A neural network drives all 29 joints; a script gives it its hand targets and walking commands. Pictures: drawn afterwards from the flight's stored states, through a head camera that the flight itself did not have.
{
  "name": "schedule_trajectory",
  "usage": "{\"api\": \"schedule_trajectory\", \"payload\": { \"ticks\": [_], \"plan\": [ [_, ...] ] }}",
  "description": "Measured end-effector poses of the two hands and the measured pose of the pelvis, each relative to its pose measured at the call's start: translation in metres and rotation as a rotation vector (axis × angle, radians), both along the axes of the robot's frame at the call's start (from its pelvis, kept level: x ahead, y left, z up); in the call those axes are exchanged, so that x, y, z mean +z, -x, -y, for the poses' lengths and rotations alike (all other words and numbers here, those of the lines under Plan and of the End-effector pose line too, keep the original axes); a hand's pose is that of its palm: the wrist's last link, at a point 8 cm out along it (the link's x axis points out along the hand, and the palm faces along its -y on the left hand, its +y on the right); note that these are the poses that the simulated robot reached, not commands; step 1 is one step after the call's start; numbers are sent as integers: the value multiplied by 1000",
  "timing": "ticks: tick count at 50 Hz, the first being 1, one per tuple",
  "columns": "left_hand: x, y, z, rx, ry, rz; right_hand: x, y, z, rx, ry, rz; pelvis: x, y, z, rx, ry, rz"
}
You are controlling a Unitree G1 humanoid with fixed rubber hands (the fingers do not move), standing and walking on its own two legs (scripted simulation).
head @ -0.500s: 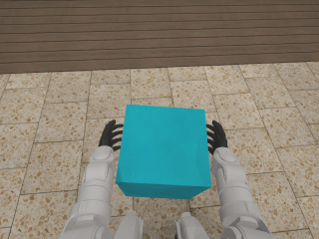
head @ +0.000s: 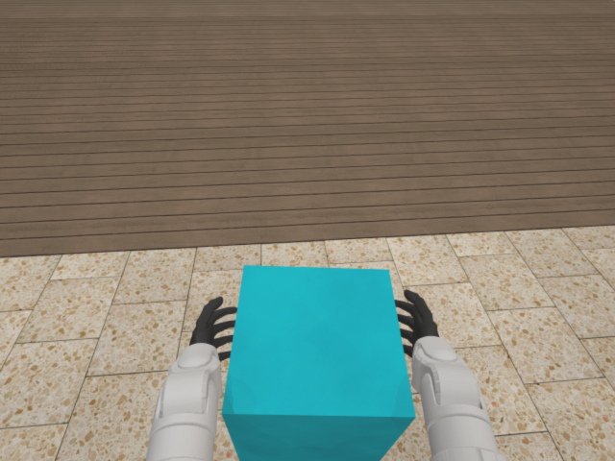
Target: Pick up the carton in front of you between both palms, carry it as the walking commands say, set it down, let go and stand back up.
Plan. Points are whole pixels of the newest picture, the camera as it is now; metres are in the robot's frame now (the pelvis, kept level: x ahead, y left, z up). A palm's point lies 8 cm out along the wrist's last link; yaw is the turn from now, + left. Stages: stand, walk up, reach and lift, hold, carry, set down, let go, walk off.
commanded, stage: reach and lift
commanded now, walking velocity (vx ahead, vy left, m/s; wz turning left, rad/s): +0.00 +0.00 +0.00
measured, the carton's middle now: (312, 370) +0.29 +0.00 -0.06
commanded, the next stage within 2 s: hold in 1.04 s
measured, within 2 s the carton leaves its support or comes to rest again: neither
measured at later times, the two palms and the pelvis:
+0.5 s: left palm (197, 342) +0.29 +0.16 +0.04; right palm (425, 338) +0.29 -0.15 +0.04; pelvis -0.01 +0.01 +0.01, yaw -1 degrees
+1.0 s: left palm (201, 340) +0.29 +0.15 +0.04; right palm (430, 331) +0.29 -0.15 +0.05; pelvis +0.00 +0.00 +0.01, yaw +0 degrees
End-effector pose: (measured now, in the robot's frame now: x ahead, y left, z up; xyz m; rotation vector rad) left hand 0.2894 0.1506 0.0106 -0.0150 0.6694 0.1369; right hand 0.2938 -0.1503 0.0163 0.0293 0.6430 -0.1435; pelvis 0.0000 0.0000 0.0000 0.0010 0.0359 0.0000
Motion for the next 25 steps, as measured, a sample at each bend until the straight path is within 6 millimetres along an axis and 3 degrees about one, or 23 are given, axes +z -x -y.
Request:
{"api": "schedule_trajectory", "payload": {
  "ticks": [6, 16, 25],
  "plan": [
    [18, 7, -1, -16, -25, -11, 16, 7, -1, 11, 7, -11, 5, 5, -1, -2, 0, 80],
    [18, 7, -3, -19, -9, -24, 18, 10, -3, 6, 21, -24, 4, 20, -4, -6, 2, 113],
    [25, 0, -5, -24, -7, -11, 25, 5, -4, 2, 23, -11, 7, 14, -9, -12, 2, 114]
  ]
}}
